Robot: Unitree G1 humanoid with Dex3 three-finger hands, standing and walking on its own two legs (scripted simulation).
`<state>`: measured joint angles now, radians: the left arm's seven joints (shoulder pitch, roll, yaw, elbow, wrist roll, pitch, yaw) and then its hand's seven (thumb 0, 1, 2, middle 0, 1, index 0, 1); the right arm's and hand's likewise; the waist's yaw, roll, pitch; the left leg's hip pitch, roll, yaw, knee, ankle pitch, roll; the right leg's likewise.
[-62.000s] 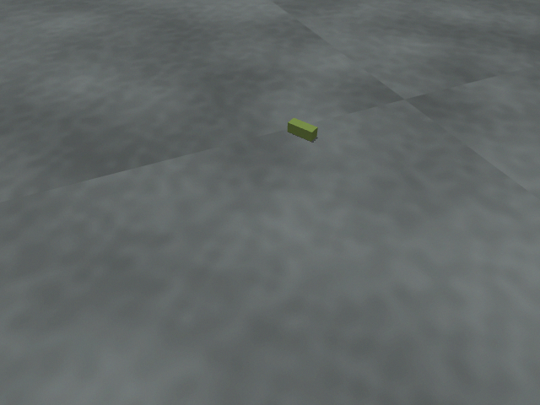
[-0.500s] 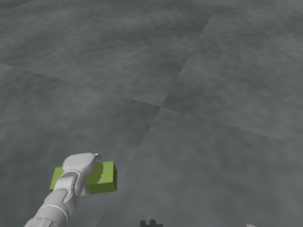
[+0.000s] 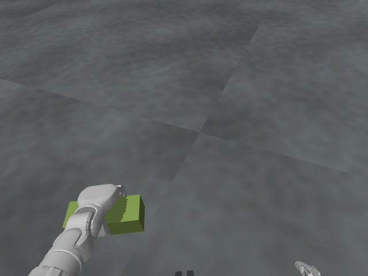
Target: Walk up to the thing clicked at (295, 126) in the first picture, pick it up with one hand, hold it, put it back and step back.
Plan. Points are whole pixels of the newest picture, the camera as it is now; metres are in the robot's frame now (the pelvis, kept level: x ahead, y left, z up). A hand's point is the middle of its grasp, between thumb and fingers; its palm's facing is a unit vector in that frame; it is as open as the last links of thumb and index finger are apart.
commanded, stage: hold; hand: left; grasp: from above
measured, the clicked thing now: (107, 216) +0.30 +0.23 -0.07
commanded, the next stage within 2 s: crouch in 0.60 s
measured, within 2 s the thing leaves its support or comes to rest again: neither
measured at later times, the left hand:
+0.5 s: hand (107, 214) +0.30 +0.22 -0.04, palm faces -0.45 -0.07 -0.89, open 10.0 cm
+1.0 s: hand (110, 221) +0.29 +0.22 -0.08, palm faces -0.48 -0.06 -0.87, open 10.0 cm
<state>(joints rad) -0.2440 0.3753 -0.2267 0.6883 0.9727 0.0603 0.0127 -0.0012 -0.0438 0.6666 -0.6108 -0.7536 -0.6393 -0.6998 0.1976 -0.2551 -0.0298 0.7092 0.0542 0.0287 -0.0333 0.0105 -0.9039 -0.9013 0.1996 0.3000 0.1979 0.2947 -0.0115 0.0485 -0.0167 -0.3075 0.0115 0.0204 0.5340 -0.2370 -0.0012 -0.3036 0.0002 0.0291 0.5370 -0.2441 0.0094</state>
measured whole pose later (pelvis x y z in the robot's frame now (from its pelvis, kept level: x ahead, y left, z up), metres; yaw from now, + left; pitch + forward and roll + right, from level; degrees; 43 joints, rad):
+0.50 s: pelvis +0.01 +0.00 +0.00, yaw +0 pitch +1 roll +0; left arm -0.23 0.37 -0.23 0.65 0.99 0.05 -0.01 0.00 -0.04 0.66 -0.61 -0.76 -0.63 -0.70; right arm 0.18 -0.25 -0.03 0.71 0.06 0.04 -0.04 0.01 -0.90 -0.90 0.20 0.30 0.20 0.29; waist 0.00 0.04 -0.01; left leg -0.28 0.01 0.02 0.49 -0.23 -0.01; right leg -0.27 0.00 0.03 0.50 -0.24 0.00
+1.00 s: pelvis +0.01 +0.00 +0.00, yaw +1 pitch +3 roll +0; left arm -0.27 0.36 -0.21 0.82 1.04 0.01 0.11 0.00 -0.04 0.66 -0.62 -0.74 -0.65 -0.69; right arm 0.19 -0.25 -0.04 0.71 0.04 0.05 -0.02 0.01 -0.89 -0.90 0.20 0.30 0.20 0.30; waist -0.03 0.01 0.00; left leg -0.34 0.01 0.01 0.54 -0.25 0.00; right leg -0.34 0.00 0.02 0.55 -0.26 0.01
